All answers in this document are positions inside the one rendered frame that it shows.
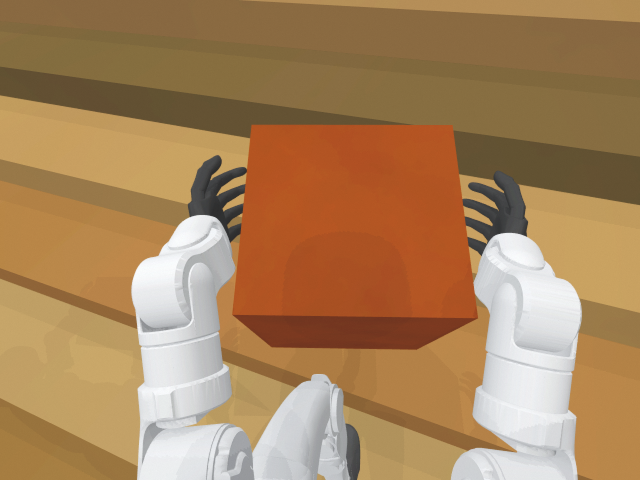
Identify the robot right upper arm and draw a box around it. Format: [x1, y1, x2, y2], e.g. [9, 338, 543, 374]
[451, 448, 567, 480]

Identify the left robot forearm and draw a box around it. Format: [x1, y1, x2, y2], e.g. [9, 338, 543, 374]
[131, 215, 235, 480]

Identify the left robot thigh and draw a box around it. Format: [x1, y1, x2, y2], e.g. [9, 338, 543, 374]
[252, 381, 344, 480]

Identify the carton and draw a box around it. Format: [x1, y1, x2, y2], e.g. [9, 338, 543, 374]
[232, 125, 478, 350]

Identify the right robot forearm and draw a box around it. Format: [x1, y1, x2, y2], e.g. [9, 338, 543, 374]
[472, 233, 582, 480]

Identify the robot right hand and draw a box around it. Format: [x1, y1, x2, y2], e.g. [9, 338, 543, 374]
[462, 171, 528, 256]

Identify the robot left upper arm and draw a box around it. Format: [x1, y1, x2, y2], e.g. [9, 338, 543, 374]
[139, 423, 255, 480]

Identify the robot left hand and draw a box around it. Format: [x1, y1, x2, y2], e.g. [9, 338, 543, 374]
[188, 155, 247, 242]

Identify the left robot shin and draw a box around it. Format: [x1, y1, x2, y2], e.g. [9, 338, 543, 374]
[311, 374, 351, 480]

